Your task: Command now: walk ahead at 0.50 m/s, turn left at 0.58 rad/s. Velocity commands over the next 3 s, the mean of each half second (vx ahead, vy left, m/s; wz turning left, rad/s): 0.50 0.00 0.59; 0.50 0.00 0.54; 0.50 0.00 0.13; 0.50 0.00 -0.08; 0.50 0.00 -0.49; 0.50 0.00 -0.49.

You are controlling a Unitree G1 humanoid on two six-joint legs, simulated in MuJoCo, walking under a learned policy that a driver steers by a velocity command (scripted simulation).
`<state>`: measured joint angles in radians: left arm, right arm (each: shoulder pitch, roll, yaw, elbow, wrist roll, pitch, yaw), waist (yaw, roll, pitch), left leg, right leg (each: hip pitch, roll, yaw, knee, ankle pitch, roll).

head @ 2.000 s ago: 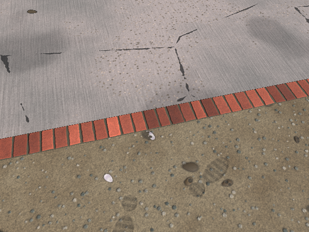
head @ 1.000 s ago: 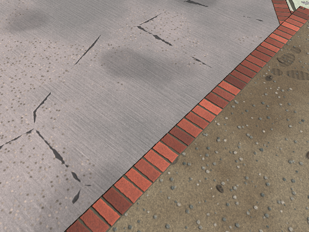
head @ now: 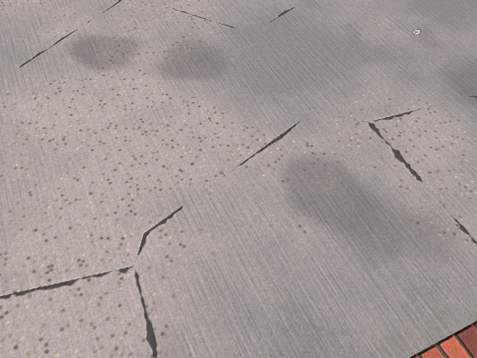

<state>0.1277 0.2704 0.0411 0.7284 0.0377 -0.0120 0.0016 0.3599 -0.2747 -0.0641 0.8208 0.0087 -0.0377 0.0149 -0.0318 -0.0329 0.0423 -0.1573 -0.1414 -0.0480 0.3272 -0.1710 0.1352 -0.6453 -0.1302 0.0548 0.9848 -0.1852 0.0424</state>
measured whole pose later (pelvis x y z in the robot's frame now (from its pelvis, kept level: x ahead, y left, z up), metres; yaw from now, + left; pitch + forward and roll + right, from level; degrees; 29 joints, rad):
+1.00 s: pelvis +0.55 +0.09 -0.14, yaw +33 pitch +0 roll +2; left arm 0.22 0.22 0.02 0.83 0.04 -0.04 -0.01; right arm 0.28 -0.23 -0.04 0.93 -0.01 -0.04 0.00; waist 0.02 -0.04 0.13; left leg -0.17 -0.17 0.00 0.42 -0.25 0.13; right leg -0.62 -0.14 0.03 1.03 -0.30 0.04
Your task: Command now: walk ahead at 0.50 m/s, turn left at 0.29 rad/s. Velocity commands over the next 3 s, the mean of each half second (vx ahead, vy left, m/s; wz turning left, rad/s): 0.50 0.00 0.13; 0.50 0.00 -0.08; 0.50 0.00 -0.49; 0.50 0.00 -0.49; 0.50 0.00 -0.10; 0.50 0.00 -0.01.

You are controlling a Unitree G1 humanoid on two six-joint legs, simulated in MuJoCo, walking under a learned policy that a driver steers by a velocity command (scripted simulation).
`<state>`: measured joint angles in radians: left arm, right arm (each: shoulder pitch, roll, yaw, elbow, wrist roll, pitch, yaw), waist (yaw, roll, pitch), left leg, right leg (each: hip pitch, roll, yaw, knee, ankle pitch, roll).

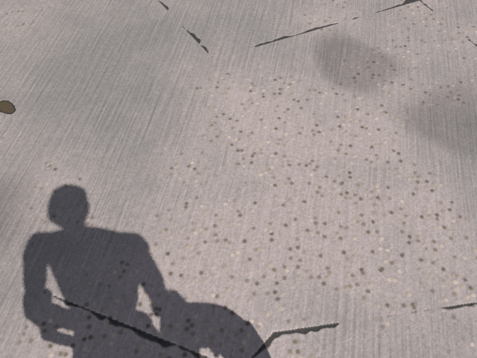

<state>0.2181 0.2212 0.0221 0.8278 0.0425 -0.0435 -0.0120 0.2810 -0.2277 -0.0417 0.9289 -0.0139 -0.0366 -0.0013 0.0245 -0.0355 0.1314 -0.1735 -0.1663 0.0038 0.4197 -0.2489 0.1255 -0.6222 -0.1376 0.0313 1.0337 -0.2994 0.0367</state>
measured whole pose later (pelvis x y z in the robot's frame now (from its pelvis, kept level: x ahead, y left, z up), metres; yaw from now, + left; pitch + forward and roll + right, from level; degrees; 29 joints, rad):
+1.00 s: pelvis +0.54 +0.01 +0.01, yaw -2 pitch -1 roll +1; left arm 0.22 0.24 0.06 0.96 0.03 -0.02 -0.03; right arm 0.35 -0.21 -0.04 1.02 -0.02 -0.10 -0.01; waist 0.00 -0.04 0.03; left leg -0.06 -0.06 0.16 0.25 -0.19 0.09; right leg -0.59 -0.08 0.03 1.04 -0.17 -0.05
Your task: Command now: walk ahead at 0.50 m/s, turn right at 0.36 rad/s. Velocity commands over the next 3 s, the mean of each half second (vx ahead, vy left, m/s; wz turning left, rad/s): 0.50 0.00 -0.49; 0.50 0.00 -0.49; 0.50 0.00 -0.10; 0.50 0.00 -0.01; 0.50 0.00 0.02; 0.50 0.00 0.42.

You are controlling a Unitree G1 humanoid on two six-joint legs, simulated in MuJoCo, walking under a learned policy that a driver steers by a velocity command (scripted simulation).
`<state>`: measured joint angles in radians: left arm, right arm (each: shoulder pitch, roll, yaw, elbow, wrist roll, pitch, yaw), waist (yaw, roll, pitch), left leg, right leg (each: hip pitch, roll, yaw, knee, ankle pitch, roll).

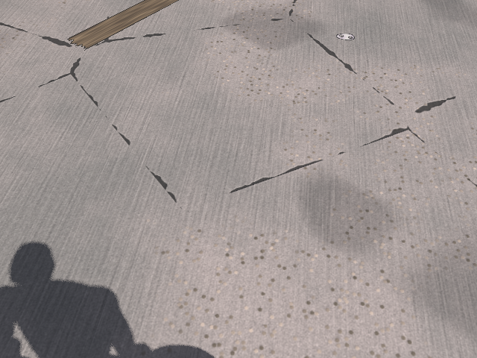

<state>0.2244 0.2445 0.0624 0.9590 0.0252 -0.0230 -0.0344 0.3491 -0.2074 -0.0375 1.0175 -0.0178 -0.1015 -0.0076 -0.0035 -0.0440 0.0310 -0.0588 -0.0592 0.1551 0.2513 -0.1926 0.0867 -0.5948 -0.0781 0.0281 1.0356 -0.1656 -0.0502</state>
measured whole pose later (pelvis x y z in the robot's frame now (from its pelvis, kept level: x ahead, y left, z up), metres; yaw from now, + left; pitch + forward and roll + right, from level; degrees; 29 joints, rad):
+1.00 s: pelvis +0.54 -0.10 +0.00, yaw -32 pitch +1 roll +0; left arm 0.27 0.30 0.06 0.83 0.04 -0.04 -0.03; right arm 0.26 -0.25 -0.04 0.83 -0.03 -0.08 0.00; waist 0.00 -0.05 0.03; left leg -0.23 -0.03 0.05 0.39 -0.17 0.04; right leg -0.44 0.04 0.07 1.09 -0.33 -0.06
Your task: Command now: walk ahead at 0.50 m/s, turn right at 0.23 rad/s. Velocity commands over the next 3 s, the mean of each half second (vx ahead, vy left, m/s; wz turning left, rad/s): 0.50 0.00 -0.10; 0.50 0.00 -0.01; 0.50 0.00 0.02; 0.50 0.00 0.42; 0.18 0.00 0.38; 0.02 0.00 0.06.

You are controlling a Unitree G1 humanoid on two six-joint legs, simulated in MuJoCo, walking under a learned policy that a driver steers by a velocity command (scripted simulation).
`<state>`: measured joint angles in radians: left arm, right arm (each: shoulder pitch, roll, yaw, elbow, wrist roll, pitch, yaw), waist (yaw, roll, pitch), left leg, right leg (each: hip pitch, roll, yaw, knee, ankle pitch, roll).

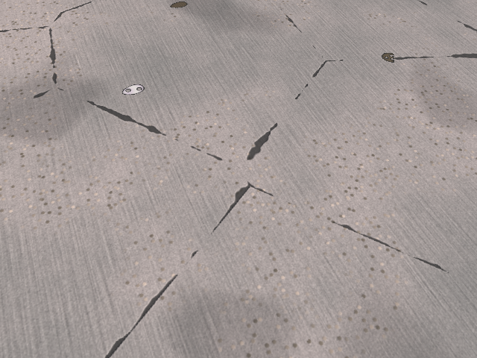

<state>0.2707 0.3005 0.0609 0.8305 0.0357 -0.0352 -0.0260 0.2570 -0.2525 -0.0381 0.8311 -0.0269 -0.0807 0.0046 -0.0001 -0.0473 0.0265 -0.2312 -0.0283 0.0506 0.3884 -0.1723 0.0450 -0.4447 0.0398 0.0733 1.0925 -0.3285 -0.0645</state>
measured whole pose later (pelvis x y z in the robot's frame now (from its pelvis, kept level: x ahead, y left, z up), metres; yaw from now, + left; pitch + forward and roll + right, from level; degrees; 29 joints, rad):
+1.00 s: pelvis +0.52 -0.01 +0.00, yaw -1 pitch +0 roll +0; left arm 0.31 0.24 0.04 0.97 0.02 -0.06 -0.01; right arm 0.22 -0.24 -0.05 0.91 -0.02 -0.06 0.01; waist 0.02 -0.02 0.05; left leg -0.26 -0.05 0.11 0.43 -0.17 0.09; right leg -0.36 -0.02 0.01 1.13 -0.32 -0.08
